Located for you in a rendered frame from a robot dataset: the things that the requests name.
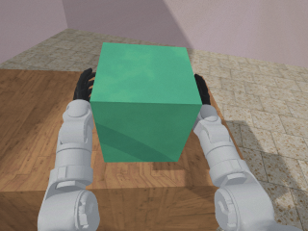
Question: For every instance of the pedestal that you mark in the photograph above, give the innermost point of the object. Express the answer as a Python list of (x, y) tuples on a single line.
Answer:
[(131, 196)]

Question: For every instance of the robot left hand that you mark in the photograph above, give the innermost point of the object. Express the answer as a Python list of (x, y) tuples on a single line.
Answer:
[(82, 91)]

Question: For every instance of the robot right upper arm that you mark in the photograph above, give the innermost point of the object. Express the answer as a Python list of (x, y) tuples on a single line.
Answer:
[(246, 207)]

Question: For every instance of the carton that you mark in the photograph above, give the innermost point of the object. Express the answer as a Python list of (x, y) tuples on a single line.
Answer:
[(144, 102)]

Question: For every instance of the robot right hand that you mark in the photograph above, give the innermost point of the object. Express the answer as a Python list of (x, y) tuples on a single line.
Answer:
[(202, 89)]

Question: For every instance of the robot left upper arm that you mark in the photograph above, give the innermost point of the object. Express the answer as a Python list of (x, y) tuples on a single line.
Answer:
[(69, 211)]

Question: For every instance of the robot right forearm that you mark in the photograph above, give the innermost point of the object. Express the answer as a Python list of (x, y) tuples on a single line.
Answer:
[(226, 166)]

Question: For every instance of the robot left forearm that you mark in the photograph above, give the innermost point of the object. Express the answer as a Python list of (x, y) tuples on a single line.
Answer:
[(72, 171)]

